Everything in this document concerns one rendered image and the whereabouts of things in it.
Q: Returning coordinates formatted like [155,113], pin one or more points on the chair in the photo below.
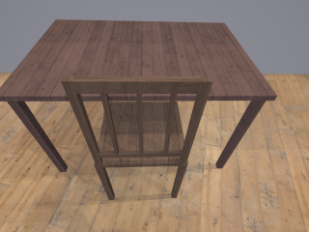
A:
[139,133]

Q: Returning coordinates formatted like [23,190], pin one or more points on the table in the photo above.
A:
[80,47]

